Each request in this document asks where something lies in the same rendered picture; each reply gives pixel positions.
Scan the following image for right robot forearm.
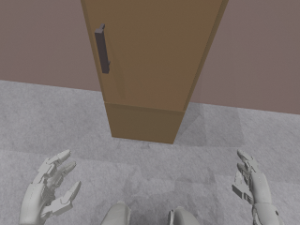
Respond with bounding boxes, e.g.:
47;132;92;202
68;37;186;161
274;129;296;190
251;202;285;225

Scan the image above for handle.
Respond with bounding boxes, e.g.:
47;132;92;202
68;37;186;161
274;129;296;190
95;23;111;74

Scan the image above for robot left thigh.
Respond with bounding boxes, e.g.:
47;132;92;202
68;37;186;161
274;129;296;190
100;203;131;225

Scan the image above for cupboard door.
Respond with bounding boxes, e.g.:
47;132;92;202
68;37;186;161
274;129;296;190
84;0;223;111

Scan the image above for robot thigh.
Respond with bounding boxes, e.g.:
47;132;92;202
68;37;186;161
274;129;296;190
167;209;200;225
100;203;131;225

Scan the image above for robot right hand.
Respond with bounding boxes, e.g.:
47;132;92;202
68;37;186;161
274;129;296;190
232;149;273;206

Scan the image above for robot left hand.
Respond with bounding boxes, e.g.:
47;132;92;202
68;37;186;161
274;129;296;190
18;149;82;225

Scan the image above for robot right thigh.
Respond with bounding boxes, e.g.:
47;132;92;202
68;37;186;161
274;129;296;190
167;209;200;225

